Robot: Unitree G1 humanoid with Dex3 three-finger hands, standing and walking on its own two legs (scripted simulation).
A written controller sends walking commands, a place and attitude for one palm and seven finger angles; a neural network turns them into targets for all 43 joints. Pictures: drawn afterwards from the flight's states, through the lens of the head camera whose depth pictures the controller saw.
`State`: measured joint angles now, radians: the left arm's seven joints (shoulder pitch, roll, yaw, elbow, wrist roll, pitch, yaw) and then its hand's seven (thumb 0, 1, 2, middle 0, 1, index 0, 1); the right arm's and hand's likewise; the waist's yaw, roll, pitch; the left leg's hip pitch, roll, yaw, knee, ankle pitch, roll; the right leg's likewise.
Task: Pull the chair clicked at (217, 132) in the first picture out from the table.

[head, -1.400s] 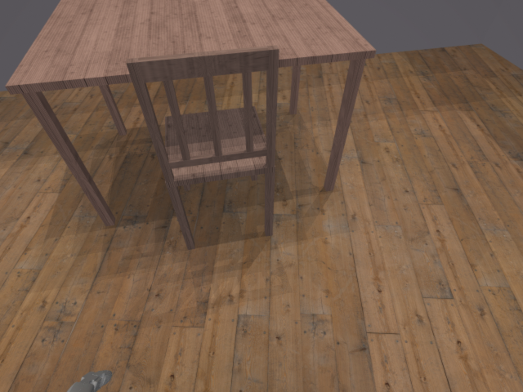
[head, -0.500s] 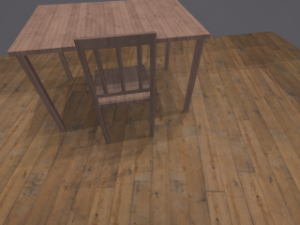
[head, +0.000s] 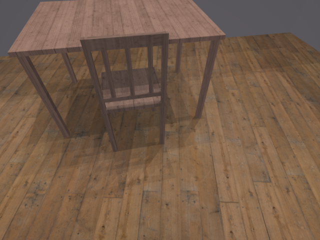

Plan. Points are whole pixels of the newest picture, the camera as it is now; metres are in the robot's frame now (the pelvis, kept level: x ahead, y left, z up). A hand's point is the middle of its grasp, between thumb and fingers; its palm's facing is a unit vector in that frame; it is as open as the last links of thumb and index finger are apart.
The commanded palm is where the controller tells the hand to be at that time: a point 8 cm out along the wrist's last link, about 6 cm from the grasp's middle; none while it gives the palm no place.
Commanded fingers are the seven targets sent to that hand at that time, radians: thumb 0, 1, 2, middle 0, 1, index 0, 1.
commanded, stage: look at it before walking up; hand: left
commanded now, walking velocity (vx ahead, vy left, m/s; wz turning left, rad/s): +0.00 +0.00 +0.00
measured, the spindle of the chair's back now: (130, 73) +0.90 +0.21 -0.11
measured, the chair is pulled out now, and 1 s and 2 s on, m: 0.00 0.00 0.00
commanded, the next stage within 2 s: walk to a spot facing it in 0.24 s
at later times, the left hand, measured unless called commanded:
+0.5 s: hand out of the picture +0.07 +0.24 -0.16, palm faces -0.03 -0.95 -0.32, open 7.3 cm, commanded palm none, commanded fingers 0.00 0.90 0.90 -0.20 -0.30 -0.20 -0.30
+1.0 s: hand out of the picture +0.04 +0.16 -0.16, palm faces -0.19 -0.96 -0.22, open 7.3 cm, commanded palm none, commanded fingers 0.00 0.90 0.90 -0.20 -0.30 -0.20 -0.30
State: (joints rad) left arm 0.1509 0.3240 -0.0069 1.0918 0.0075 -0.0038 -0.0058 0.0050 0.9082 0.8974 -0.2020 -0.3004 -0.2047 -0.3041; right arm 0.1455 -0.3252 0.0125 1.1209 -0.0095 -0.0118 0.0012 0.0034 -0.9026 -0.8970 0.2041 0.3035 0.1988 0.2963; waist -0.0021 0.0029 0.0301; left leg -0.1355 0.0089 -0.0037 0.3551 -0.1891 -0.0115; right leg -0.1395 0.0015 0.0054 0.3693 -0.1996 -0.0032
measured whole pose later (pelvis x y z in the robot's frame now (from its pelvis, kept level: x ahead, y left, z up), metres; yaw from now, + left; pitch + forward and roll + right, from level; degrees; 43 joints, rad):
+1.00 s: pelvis +0.01 -0.03 +0.00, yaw -16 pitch +1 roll +1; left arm 0.39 0.16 0.04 0.98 0.01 -0.02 -0.02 0.00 0.91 0.90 -0.20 -0.30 -0.21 -0.30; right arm 0.19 -0.26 -0.07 0.98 -0.03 0.02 0.01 0.01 -0.91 -0.90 0.20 0.30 0.20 0.30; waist 0.03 0.02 0.02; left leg -0.51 0.07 0.01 1.08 -0.26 -0.06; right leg -0.21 0.09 0.10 0.38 -0.18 -0.07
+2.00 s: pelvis +0.25 +0.00 -0.03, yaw -50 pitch -1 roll -1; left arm 0.16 0.16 0.07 0.92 0.02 0.02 -0.01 0.00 0.91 0.90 -0.20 -0.30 -0.20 -0.30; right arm 0.44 -0.11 -0.03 1.04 0.00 0.02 -0.02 0.00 -0.90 -0.90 0.21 0.30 0.20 0.30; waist -0.01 0.00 0.09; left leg -0.18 0.11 0.38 0.96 -0.46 0.00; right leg -0.29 0.04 -0.14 0.66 -0.35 -0.09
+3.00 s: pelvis +0.31 -0.01 -0.01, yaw -87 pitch +0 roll +2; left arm 0.15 0.20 0.06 0.88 0.01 0.03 0.00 0.00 0.91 0.90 -0.20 -0.30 -0.20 -0.30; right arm 0.22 -0.25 -0.07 0.93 -0.02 0.06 -0.01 0.01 -0.91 -0.90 0.20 0.30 0.19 0.30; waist -0.03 0.05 0.08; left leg -0.49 0.11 0.04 1.08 -0.38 -0.10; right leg -0.27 0.03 0.01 0.52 -0.25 -0.06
